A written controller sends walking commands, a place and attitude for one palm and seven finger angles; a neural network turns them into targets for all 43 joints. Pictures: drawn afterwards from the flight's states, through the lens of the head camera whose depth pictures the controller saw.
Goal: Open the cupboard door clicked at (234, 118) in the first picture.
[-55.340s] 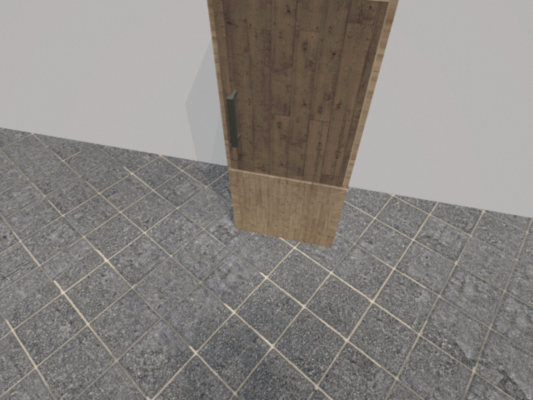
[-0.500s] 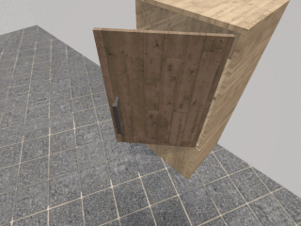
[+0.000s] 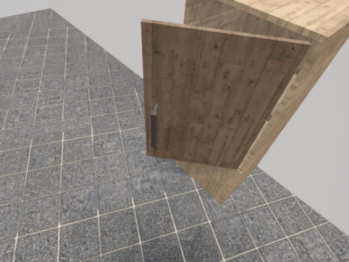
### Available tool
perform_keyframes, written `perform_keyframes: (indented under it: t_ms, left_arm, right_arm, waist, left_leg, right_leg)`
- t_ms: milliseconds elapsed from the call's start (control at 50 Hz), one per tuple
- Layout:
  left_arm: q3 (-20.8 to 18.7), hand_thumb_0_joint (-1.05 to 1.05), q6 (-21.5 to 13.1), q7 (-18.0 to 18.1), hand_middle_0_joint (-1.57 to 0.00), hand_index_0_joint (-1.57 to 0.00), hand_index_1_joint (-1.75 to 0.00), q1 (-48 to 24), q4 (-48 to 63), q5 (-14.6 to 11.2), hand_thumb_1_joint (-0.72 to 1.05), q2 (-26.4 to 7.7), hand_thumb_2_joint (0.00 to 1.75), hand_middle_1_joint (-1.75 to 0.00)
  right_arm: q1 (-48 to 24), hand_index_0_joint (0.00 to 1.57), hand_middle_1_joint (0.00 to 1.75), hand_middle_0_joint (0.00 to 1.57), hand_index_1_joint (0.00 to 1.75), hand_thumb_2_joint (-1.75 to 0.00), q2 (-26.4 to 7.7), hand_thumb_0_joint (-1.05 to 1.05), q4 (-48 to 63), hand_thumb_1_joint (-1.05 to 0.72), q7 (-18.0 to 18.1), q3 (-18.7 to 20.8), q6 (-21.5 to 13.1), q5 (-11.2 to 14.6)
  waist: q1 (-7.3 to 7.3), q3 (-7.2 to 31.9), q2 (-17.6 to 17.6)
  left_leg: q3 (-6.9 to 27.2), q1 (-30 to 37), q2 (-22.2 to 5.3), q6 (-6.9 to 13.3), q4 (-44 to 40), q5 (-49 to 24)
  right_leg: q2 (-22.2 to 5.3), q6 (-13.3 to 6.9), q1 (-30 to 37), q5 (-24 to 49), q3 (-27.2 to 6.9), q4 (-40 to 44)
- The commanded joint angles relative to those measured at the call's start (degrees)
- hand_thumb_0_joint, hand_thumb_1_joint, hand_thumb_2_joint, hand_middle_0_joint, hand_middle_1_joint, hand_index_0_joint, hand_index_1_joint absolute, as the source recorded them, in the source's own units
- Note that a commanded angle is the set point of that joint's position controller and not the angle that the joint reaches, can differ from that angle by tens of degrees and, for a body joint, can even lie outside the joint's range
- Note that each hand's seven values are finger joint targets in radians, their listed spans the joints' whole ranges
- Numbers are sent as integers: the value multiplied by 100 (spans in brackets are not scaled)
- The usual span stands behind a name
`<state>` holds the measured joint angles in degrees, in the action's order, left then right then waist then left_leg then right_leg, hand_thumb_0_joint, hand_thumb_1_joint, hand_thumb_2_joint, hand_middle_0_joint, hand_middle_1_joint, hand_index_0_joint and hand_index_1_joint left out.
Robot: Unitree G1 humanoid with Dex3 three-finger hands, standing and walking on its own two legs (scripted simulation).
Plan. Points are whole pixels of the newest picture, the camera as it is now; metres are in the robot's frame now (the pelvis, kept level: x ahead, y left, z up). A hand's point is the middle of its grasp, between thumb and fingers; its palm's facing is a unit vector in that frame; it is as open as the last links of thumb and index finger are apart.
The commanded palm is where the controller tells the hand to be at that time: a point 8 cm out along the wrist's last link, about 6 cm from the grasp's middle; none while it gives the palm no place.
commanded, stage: come to a stop and stand still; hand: left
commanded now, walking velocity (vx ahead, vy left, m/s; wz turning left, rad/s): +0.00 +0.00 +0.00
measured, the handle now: (154, 126) +0.56 +0.11 -0.10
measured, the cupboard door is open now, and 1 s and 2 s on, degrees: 39 39 39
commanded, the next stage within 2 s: look again from close up in 0.42 s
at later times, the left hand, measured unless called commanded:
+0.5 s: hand out of the picture -0.02 +0.18 -0.17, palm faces +0.01 -0.98 -0.17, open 7.3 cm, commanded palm none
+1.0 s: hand out of the picture +0.02 +0.14 -0.17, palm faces +0.02 -0.98 -0.21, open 7.3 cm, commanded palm none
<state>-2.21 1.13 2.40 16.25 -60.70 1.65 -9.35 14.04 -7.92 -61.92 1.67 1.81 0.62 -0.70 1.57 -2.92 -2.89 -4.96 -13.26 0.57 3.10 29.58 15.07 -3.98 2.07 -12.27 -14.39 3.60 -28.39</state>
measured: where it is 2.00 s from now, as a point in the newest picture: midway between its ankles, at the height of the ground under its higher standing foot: outside the picture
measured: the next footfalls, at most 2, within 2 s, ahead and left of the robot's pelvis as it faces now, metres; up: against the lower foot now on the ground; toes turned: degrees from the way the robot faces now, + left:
none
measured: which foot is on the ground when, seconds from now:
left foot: down 0.00-1.00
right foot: down 0.00-1.00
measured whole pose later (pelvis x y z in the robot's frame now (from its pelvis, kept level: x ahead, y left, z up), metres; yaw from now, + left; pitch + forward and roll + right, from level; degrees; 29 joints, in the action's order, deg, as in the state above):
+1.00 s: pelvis +0.01 -0.04 +0.00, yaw +0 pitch -2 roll +1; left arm 0.8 -1.8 2.0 17.0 -62.3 1.0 -8.6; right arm 15.6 -10.1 -61.8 0.7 -0.5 -0.9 -0.7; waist -0.1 -0.5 0.7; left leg -4.3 -11.1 -0.9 0.0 26.7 14.0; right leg -2.5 -0.3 -11.8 -15.9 4.2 -29.2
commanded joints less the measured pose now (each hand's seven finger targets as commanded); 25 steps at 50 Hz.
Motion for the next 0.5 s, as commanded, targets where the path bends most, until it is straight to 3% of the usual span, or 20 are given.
perform_keyframes:
  t_ms: [0, 160, 280, 340, 420, 480]
  left_arm:
    - [22, 0, -27, -36, -20, -20, -30, 438, 109, 11, 90, -267, 90, -30]
    - [57, 0, -74, -49, -20, -20, -30, 527, -81, 8, 90, -349, 90, -30]
    - [82, 0, -90, -25, -20, -20, -30, 622, -218, -8, 90, -333, 90, -30]
    - [88, 0, -104, -18, -20, -20, -30, 665, -256, -12, 90, -317, 90, -30]
    - [101, 0, -112, -9, -20, -20, -30, 743, -302, -18, 90, -259, 90, -30]
    - [98, 0, -132, -3, -20, -20, -30, 753, -315, -22, 90, -237, 90, -30]
  right_arm:
    - [159, 20, 30, 20, 30, -90, -735, 0, 263, -90, 15, 87, -170, -10]
    - [389, 20, 30, 20, 30, -90, -773, 0, 98, -90, 52, 65, -240, 12]
    - [512, 20, 30, 20, 30, -90, -716, 0, -44, -90, 66, 36, -247, 16]
    - [583, 20, 30, 20, 30, -90, -665, 0, -97, -90, 63, 22, -243, 28]
    - [625, 20, 30, 20, 30, -90, -635, 0, -154, -90, 57, 15, -236, 22]
    - [692, 20, 30, 20, 30, -90, -548, 0, -197, -90, 55, 3, -244, 27]
  waist:
    - [38, -174, 713]
    - [-38, 19, 621]
    - [-75, -128, 485]
    - [-89, -160, 332]
    - [-99, -208, 385]
    - [-110, -154, 347]
  left_leg:
    - [1267, -521, -1015, 13, -1734, 325]
    - [1197, 151, -973, -150, -1814, -271]
    - [1021, 300, -906, -250, -1770, -644]
    - [942, 306, -871, -227, -1726, -677]
    - [885, 261, -828, -212, -1758, -363]
    - [796, 284, -784, -186, -1660, -539]
  right_leg:
    - [-114, -147, 222, 178, -149, 209]
    - [-202, -133, 76, 398, -232, 459]
    - [-266, -128, 45, 547, -274, 598]
    - [-273, -124, 87, 615, -293, 668]
    - [-278, -105, 73, 579, -309, 694]
    - [-295, -119, 134, 660, -318, 731]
